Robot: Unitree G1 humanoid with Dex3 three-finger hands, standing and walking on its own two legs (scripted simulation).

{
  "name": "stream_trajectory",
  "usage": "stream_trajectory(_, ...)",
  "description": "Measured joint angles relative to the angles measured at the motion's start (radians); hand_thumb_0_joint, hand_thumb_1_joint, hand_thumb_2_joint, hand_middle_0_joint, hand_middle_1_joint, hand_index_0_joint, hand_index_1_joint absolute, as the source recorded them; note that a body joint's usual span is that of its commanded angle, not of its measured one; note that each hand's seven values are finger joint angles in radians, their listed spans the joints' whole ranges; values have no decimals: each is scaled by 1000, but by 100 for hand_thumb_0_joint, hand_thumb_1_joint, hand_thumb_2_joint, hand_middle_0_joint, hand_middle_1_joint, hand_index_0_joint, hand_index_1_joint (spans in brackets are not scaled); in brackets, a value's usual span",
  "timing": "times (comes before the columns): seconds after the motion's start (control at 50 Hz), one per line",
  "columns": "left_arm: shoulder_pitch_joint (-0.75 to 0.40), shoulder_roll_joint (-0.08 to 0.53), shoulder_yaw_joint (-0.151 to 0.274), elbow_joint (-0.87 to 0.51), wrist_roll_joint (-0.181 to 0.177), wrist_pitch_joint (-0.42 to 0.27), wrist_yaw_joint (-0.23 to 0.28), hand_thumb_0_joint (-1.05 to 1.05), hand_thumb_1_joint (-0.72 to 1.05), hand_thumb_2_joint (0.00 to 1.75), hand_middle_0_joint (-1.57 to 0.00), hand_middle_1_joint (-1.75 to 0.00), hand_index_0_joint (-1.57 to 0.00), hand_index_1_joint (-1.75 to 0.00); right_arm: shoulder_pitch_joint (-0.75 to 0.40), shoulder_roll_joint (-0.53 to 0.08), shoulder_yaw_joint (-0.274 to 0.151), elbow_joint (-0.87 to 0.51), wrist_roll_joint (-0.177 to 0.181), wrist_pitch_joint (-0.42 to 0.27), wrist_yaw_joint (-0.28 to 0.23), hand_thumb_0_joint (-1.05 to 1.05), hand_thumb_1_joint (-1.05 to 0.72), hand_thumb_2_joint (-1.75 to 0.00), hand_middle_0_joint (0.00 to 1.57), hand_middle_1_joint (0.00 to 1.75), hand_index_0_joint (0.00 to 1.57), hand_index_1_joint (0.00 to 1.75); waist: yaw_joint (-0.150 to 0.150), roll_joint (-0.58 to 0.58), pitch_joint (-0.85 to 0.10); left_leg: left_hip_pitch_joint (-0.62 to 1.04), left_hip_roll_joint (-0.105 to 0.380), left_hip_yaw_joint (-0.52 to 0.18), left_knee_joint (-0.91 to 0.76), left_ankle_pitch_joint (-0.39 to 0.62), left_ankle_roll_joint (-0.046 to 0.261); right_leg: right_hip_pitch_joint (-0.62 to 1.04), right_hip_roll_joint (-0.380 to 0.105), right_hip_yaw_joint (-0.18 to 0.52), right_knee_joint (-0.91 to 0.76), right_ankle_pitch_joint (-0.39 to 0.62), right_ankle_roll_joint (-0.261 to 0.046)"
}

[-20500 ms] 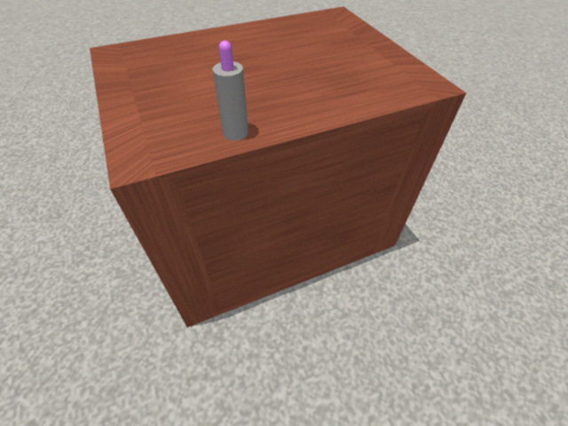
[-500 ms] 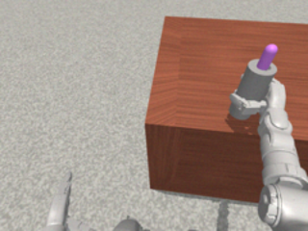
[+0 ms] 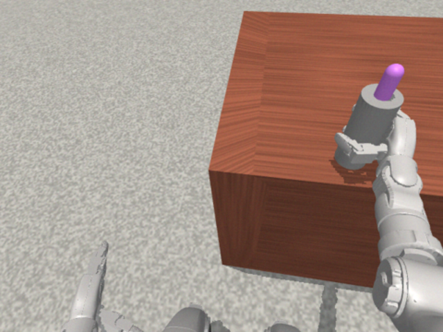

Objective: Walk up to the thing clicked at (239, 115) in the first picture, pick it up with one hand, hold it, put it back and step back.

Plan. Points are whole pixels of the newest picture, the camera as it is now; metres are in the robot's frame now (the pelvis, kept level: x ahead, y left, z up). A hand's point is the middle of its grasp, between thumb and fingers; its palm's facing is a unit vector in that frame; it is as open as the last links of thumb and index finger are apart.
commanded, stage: lower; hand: right
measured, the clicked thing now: (369, 120) +0.46 -0.20 +0.12
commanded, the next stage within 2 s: loosen in 0.06 s
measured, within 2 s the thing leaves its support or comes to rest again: rests again in 0.02 s
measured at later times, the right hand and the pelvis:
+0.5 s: hand (364, 132) +0.46 -0.21 +0.09, palm faces +0.22 +0.98 +0.00, open 9.2 cm; pelvis -0.01 +0.00 -0.01, yaw +0 degrees
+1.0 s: hand (371, 125) +0.47 -0.21 +0.10, palm faces +0.23 +0.97 +0.00, open 16.0 cm; pelvis +0.00 +0.01 -0.01, yaw +0 degrees
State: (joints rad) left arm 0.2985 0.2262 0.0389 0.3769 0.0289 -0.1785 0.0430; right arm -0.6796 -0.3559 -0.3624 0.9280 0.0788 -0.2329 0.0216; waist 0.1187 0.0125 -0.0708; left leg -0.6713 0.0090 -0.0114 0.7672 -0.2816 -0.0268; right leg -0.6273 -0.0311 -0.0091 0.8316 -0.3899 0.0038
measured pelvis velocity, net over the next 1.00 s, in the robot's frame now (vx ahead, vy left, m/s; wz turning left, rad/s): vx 0.00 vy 0.01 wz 0.00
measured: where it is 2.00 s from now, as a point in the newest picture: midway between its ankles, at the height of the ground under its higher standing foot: outside the picture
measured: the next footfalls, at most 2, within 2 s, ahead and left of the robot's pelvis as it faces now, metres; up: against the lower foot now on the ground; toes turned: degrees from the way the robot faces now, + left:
none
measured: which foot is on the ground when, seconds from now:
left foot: down 0.00-1.00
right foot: down 0.00-1.00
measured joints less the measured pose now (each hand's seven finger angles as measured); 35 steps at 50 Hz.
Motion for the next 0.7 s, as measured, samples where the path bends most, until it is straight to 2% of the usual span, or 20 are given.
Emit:
stream_trajectory(0.22, 11, 12, 5, -43, 7, 10, -6, -1, -54, 6, -5, -4, -5, -5, -25, -5, -11, 55, -7, -32, -5, -1, 32, -114, 77, 113, 80, 114, 3, -5, -14, -32, 1, -1, 29, -7, -4, -35, 1, 0, 35, -11, -5)
stream_trajectory(0.3, 18, 9, 3, -60, 7, 11, -11, -1, -52, 5, -5, -5, -5, -5, -29, -8, -16, 47, -11, -39, 0, -1, 30, -110, 80, 108, 83, 109, 4, 1, -12, -42, 1, 1, 37, -8, -3, -45, 1, 2, 44, -12, -3)
stream_trajectory(0.46, 32, 8, 6, -64, 8, 6, -14, -1, -50, 3, -6, -5, -7, -5, -47, -22, -7, 66, -7, -44, -5, -1, 27, -82, 88, 91, 91, 92, 5, -6, -13, -58, 1, 5, 49, -11, -2, -64, 1, 7, 58, -14, -3)
stream_trajectory(0.54, 34, 12, 3, -79, 9, 14, -12, -1, -51, 4, -6, -5, -6, -5, -58, -21, -22, 46, -3, -53, -2, -1, 29, -66, 91, 83, 92, 83, 5, -9, -13, -60, 0, 3, 52, -12, -2, -64, 1, 5, 59, -16, -3)
stream_trajectory(0.7, 48, 15, 4, -91, 4, 25, -19, -1, -52, 5, -5, -5, -6, -5, -82, -34, -33, 89, 0, -50, 13, -1, 37, -39, 79, 61, 79, 60, 2, -11, -31, -65, 0, 0, 58, -19, 0, -64, 1, 2, 57, -19, -1)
